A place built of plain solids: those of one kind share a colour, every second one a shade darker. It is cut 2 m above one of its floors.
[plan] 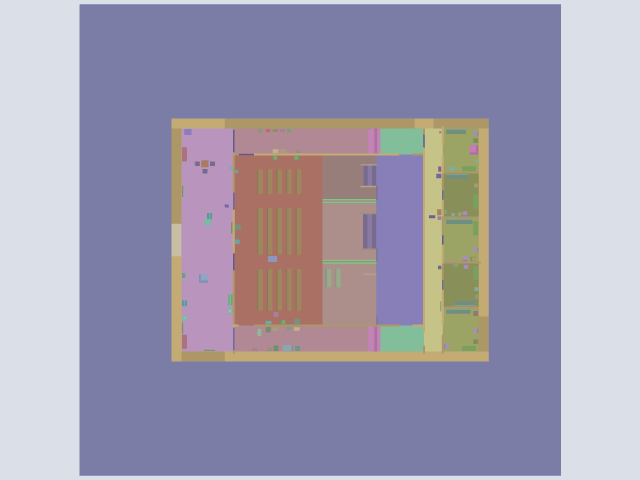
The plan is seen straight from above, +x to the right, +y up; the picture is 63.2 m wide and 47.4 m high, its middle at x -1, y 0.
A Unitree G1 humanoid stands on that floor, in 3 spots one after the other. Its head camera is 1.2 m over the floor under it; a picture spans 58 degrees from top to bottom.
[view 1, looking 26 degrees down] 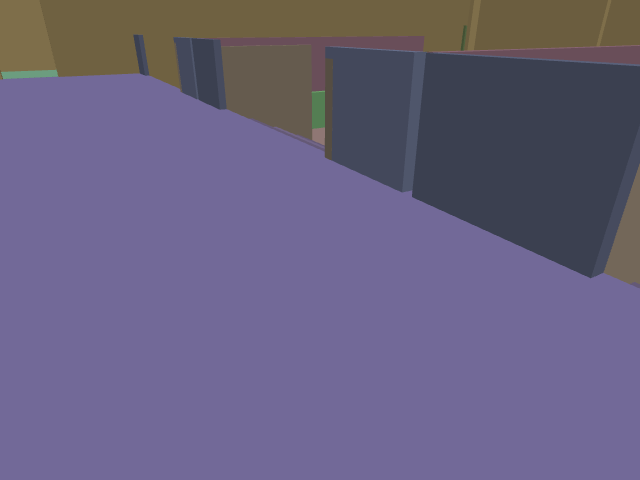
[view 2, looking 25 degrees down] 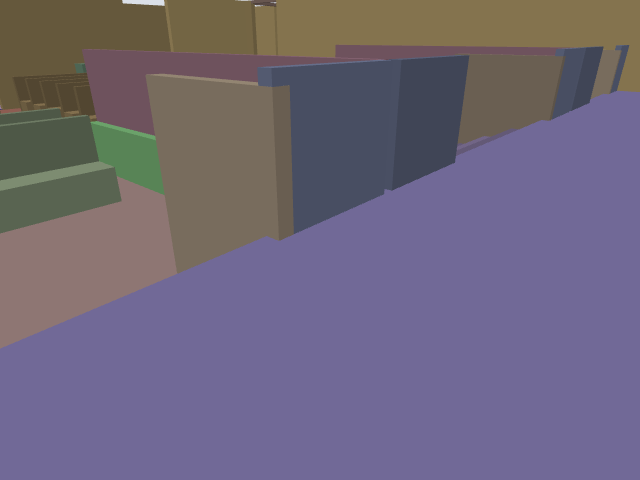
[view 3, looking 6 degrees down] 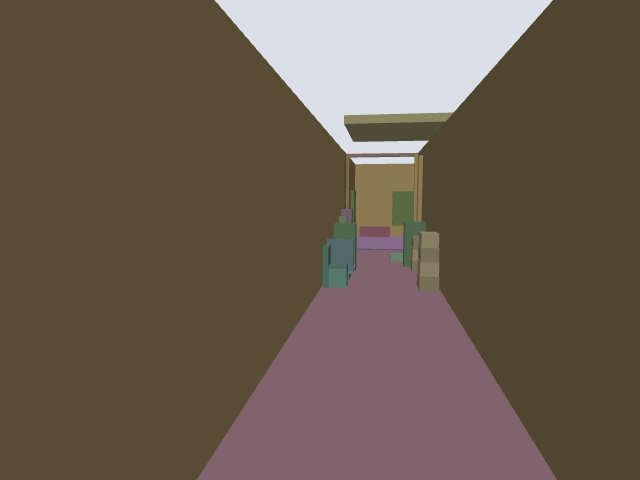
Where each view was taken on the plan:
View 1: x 6.93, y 6.35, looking -120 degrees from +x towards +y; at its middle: floor_stage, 2.74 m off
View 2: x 6.57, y -5.21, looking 131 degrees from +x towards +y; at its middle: floor_stage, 2.84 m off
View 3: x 5.92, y -9.78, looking -172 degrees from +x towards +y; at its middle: wall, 8.87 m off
